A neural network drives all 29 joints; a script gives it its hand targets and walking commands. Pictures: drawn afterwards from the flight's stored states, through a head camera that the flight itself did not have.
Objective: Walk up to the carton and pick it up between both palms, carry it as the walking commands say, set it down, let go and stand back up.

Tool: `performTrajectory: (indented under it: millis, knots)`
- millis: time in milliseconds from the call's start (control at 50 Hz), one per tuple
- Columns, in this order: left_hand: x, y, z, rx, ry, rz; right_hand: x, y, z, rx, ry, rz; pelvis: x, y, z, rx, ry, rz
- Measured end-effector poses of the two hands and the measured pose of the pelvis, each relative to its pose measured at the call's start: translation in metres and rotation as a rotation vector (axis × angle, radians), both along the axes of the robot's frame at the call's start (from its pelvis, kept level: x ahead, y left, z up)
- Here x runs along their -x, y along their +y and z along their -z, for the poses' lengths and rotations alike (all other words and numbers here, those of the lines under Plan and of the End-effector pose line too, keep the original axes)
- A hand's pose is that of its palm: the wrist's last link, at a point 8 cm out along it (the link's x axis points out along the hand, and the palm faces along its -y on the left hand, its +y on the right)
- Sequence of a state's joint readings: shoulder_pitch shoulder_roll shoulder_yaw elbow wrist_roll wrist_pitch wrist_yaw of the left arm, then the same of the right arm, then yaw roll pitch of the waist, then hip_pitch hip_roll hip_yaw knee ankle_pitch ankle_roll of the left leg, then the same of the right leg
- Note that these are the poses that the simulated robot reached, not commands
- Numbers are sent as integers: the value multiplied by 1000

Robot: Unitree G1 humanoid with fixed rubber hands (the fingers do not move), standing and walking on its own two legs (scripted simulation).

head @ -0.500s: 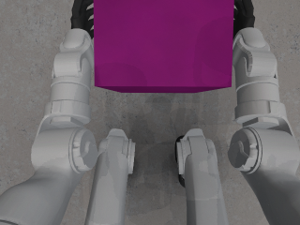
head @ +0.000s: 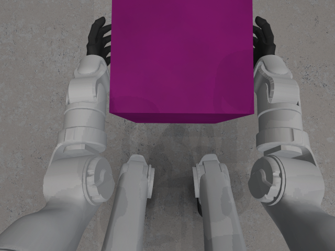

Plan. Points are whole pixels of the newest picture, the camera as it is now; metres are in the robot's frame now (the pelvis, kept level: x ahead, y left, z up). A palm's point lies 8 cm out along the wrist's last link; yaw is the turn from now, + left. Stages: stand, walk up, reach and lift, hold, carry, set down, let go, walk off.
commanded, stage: reach and lift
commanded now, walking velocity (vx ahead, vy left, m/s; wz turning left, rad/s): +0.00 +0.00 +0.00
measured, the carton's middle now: (178, 63) +0.53 -0.02 -0.15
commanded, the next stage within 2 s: none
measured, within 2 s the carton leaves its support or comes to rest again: neither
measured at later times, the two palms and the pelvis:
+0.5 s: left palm (80, 53) +0.49 +0.15 +0.00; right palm (282, 53) +0.49 -0.18 +0.00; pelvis +0.01 +0.00 +0.06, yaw +0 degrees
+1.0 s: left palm (54, 46) +0.47 +0.16 +0.07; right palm (311, 46) +0.47 -0.18 +0.07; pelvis +0.03 +0.00 +0.12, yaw +0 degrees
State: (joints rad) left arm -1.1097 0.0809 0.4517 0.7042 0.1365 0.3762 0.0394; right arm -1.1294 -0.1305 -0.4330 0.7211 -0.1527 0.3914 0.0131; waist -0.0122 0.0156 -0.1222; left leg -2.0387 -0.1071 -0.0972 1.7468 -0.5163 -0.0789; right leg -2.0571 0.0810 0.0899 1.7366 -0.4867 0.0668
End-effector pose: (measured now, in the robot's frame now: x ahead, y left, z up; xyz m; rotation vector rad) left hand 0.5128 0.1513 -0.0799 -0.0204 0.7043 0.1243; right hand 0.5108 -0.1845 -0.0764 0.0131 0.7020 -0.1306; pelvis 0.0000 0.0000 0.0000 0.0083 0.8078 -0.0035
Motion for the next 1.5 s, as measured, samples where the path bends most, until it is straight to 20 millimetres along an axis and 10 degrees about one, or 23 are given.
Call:
performTrajectory:
  millis: [1500]
  knots:
    - [67, 5, -225, 8, 14, 19, 66, 6, -221, -25, 14, -25, -55, -1, -192, 2, -261, 1]
